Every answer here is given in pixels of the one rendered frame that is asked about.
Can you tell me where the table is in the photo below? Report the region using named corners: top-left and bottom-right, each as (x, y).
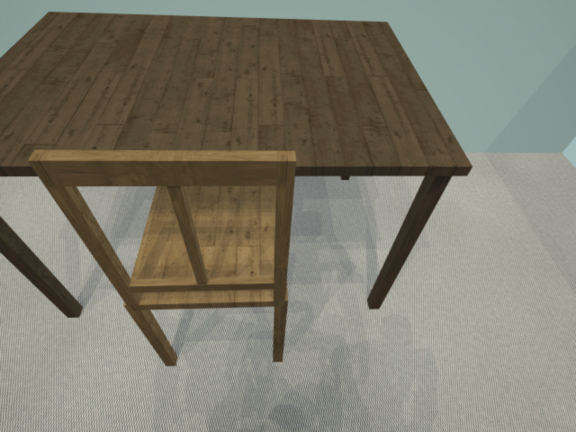
top-left (0, 12), bottom-right (473, 318)

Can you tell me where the chair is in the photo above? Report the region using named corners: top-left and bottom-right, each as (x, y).
top-left (28, 150), bottom-right (296, 366)

